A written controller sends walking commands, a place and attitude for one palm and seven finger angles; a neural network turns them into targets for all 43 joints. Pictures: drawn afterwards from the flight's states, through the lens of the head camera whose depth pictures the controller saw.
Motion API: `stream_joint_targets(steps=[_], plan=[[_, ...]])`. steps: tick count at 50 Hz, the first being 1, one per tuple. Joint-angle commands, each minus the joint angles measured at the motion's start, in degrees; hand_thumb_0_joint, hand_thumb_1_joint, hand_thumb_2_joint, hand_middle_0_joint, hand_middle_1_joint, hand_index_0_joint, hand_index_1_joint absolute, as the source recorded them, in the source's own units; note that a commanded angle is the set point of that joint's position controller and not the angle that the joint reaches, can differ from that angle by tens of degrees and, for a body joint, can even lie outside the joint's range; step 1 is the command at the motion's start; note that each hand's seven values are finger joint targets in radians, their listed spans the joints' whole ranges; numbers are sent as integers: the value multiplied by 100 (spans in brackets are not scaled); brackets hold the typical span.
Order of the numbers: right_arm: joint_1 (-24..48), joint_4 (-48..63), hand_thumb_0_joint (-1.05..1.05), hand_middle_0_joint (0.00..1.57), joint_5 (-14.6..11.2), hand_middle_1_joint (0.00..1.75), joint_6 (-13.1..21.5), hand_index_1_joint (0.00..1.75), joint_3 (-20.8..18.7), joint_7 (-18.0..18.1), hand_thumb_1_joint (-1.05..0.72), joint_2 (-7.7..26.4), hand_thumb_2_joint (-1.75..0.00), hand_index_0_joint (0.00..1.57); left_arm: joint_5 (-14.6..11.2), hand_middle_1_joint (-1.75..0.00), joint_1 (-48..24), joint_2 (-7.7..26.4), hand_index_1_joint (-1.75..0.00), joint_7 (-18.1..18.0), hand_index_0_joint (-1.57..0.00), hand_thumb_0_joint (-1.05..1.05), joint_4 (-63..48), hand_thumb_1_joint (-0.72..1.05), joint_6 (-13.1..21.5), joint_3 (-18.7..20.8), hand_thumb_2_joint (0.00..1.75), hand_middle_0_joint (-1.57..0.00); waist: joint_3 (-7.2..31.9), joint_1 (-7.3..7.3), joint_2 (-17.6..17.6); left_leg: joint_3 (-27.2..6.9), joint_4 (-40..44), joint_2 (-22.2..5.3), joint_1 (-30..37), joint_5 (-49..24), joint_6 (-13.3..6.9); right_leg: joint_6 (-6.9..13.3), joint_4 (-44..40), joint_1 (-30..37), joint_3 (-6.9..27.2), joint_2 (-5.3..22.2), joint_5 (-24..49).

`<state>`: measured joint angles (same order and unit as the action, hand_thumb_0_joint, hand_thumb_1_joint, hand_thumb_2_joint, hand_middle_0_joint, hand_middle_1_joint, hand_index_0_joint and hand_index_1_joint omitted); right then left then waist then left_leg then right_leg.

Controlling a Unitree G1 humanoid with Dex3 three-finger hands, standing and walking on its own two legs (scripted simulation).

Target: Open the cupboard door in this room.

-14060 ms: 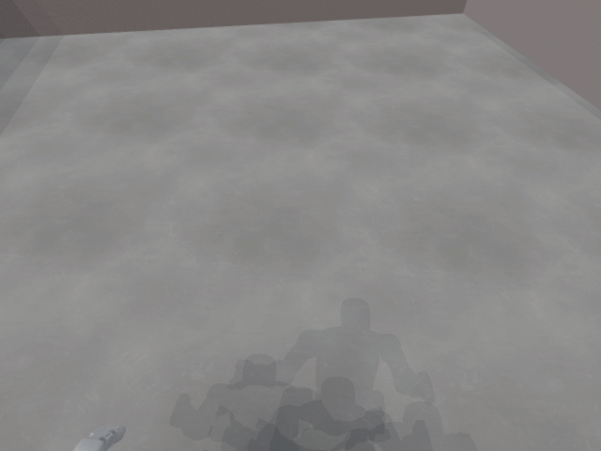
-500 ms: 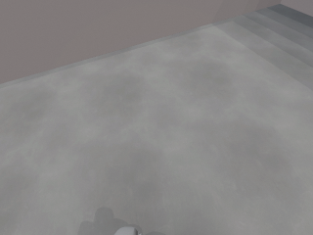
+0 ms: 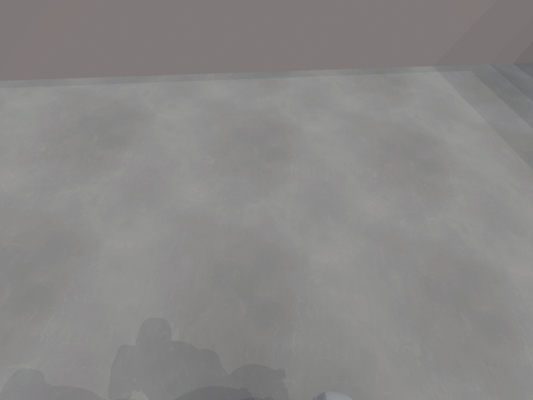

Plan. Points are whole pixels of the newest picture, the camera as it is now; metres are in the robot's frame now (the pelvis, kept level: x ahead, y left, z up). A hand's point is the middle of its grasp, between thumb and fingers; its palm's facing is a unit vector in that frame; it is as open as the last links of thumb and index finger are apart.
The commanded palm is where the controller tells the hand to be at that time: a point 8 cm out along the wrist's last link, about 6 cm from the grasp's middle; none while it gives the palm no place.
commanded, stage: turn or walk to find it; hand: left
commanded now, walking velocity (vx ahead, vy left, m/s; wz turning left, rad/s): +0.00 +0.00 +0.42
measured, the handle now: out of the picture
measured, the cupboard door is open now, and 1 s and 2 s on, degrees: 0 0 0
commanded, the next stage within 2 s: none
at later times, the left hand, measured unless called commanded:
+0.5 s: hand out of the picture +0.01 +0.13 -0.15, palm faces +0.23 -0.93 -0.27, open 7.4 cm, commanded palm none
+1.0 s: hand out of the picture -0.13 +0.20 -0.18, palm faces +0.47 -0.85 -0.24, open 7.4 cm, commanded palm none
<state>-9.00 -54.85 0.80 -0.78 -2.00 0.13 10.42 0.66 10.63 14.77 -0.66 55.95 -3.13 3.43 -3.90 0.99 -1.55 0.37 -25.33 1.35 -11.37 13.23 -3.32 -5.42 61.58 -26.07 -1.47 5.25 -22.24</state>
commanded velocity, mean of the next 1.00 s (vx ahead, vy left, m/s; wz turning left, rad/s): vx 0.00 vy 0.00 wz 0.42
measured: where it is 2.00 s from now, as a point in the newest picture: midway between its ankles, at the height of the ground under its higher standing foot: outside the picture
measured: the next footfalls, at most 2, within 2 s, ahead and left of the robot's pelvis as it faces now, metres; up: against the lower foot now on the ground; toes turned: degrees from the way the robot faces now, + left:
right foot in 0.26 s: +0.03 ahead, -0.15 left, +0.00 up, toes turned +4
left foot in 0.76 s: -0.09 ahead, +0.08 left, +0.00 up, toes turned +25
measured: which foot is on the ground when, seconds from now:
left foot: down 0.00-0.28, up 0.30-0.74, down 0.76-1.00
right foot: up 0.00-0.24, down 0.26-0.78, up 0.80-1.00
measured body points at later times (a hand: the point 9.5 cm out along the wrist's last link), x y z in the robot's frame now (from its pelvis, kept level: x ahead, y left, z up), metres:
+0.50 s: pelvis -0.04 -0.07 +0.00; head -0.01 -0.10 +0.45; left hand +0.00 +0.18 -0.13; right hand +0.03 -0.32 -0.17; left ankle -0.10 +0.09 -0.64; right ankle -0.01 -0.16 -0.74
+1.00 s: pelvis -0.07 -0.01 +0.00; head -0.05 +0.02 +0.45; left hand -0.15 +0.25 -0.16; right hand +0.13 -0.19 -0.13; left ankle -0.12 +0.06 -0.74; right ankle -0.03 -0.17 -0.66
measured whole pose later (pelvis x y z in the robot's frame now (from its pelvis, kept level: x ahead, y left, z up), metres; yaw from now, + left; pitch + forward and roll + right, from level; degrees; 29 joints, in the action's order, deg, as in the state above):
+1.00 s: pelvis -0.07 -0.01 +0.00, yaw +25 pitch +0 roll -2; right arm -7.9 -54.5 0.8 -0.7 -1.8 0.2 10.4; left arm 0.7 12.2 15.4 -0.6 57.1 -3.3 3.7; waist -3.8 1.7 -1.7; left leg 0.2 -25.7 0.6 -10.9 14.9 -2.4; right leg -5.0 62.8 -26.5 -2.2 5.4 -22.5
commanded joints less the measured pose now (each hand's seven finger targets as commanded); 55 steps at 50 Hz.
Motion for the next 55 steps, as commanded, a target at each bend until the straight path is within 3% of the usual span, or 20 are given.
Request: stream_joint_targets(steps=[1, 6, 11, 12, 13, 14, 15, 17, 20, 27, 33, 36, 37, 38, 39, 40, 42, 45, 50, 55], plan=[[-570, 188, 0, 20, 34, 30, 65, 30, -336, 110, -90, 1169, -90, 20, 10, -30, -290, 309, -30, -54, -20, 0, -520, 90, 117, 75, 90, -20, 506, -282, 899, -1542, 568, -1524, 864, -2998, -660, -48, -294, -489, 96, 29, -138], [-585, 208, 0, 20, 77, 30, 6, 30, -386, 99, -90, 1199, -90, 20, -24, -30, -530, 193, -30, -70, -20, 0, -673, 90, 132, 38, 90, -20, 483, -326, 994, -1958, 497, -1453, 419, -2568, -713, 59, -1295, 109, 64, -172, -409], [-388, 275, 0, 20, 46, 30, -34, 30, -415, 65, -90, 1166, -90, 20, -63, -30, 81, 234, -30, -94, -20, 0, -553, 90, 229, 68, 90, -20, 788, -9, 918, -2037, 69, -1062, -354, -2012, -410, 189, -3349, 1639, -82, -362, 733], [-386, 280, 0, 20, 3, 30, -29, 30, -410, 42, -90, 1036, -90, 20, -38, -30, 283, 399, -30, -110, -20, 0, -515, 90, 286, 94, 90, -20, 851, 86, 543, -1843, -241, -794, -840, -1366, -147, 232, -4082, 2320, 89, -124, 1234], [-482, 335, 0, 20, -44, 30, -22, 30, -358, 6, -90, 701, -90, 20, 38, -30, 438, 814, -30, -154, -20, 0, -495, 90, 345, 169, 90, -20, 965, 137, -642, -1183, -1075, -221, -1815, 144, 224, 550, -4473, 3109, 1111, 1009, 1155], [-361, 498, 0, 20, -17, 30, -34, 30, -353, 21, -90, 605, -90, 20, 73, -30, 457, 1127, -30, -161, -20, 0, -562, 90, 349, 238, 90, -20, 715, 209, -1506, -428, -2345, 333, -2341, 1950, 496, 1225, -4601, 2724, 2181, 2188, 1760], [-286, 459, 0, 20, 32, 30, -118, 30, -431, 11, -90, 816, -90, 20, 34, -30, 331, 1056, -30, -163, -20, 0, -641, 90, 302, 183, 90, -20, 525, 162, -884, -620, -3337, 119, -2071, 1976, 462, 1489, -4659, 1795, 1883, 2251, 1511], [-621, 186, 0, 20, 72, 30, -276, 30, -474, -40, -90, 806, -90, 20, 4, -30, -384, 687, -30, -183, -20, 0, -803, 90, 301, 167, 90, -20, 28, -224, -877, -697, -4211, -69, -2019, 1327, 483, 1209, -4976, 997, 1423, 1655, 228], [-899, -13, 0, 20, 76, 30, -295, 30, -424, -98, -90, 690, -90, 20, 4, -30, -408, 406, -30, -134, -20, 0, -816, 90, 369, 61, 90, -20, -53, -318, -731, -409, -4618, -140, -2025, 599, 634, 960, -4720, 1132, 361, 1075, 1000], [-332, 115, 0, 20, 46, 30, -295, 30, -375, -96, -90, 696, -90, 20, 68, -30, 293, 550, -30, -151, -20, 0, -537, 90, 370, 124, 90, -20, 3, 11, -755, -210, -3798, -394, -1939, 867, 781, 1210, -4650, 1597, 328, 1426, 1079], [103, 256, 0, 20, -45, 30, -136, 30, -229, -65, -90, 529, -90, 20, 134, -30, 740, 864, -30, -117, -20, 0, -307, 90, 340, 221, 90, -20, 537, 266, -987, 266, -1792, -281, -1260, 1539, 679, 1421, -3920, 2331, 110, 1595, 3066], [-348, 137, 0, 20, -59, 30, -69, 30, -226, -39, -90, 582, -90, 20, 80, -30, 529, 923, -30, -103, -20, 0, -247, 90, 304, 233, 90, -20, 789, -54, -937, 456, -493, -188, -256, 494, 597, 1071, -3373, 1977, -264, 1470, 3067], [-572, 85, 0, 20, -53, 30, -17, 30, -254, -55, -90, 729, -90, 20, 34, -30, 446, 805, -30, -96, -20, 0, -267, 90, 272, 223, 90, -20, 900, -208, -442, 278, 337, -332, 453, -302, 533, 776, -2802, 1520, -535, 1276, 2649], [-692, 112, 0, 20, -5, 30, 48, 30, -358, -38, -90, 1246, -90, 20, -20, -30, 565, 509, -30, -82, -20, 0, -398, 90, 215, 169, 90, -20, 989, -281, 940, -1075, 696, -1406, 1276, -1322, 146, 354, -1778, 305, -894, 659, 992], [-898, 85, 0, 20, 8, 30, 13, 30, -462, 6, -90, 1705, -90, 20, 6, -30, 268, 183, -30, -71, -20, 0, -587, 90, 170, 32, 90, -20, 778, -438, 2023, -2142, 748, -2415, 1242, -3134, -409, 93, -848, -644, -740, 143, -1439], [-885, 46, 0, 20, 33, 30, -46, 30, -448, 17, -90, 1720, -90, 20, 25, -30, 77, 330, -30, -90, -20, 0, -588, 90, 102, 62, 90, -20, 692, -474, 1399, -1783, 663, -2563, 732, -2791, -702, 197, -285, -366, -314, 230, -1374], [-358, 102, 0, 20, 48, 30, -19, 30, -341, 124, -90, 1329, -90, 20, 40, -30, -104, 355, -30, -67, -20, 0, -423, 90, 42, 113, 90, -20, 192, -284, 1569, -1485, 780, -1907, 258, -2371, -464, 163, 101, -541, -27, 238, -645], [-85, 239, 0, 20, 20, 30, 42, 30, -263, 132, -90, 1218, -90, 20, 29, -30, 183, 376, -30, 5, -20, 0, -245, 90, 96, 114, 90, -20, 277, -103, 1002, -1018, 630, -1470, 536, -2778, -417, 75, 347, -561, -52, 105, -57], [-473, 194, 0, 20, 7, 30, 83, 30, -303, 130, -90, 1175, -90, 20, 15, -30, -8, 366, -30, -32, -20, 0, -355, 90, 130, 81, 90, -20, 600, -203, 848, -1171, 454, -1475, 1136, -3624, -537, -51, 42, -653, 42, 60, -23], [-580, 203, 0, 20, 57, 30, 38, 30, -360, 116, -90, 1211, -90, 20, -17, -30, -419, 253, -30, -57, -20, 0, -598, 90, 138, 39, 90, -20, 535, -319, 950, -1619, 360, -1544, 914, -3416, -704, -19, -833, -327, 60, -60, -372]])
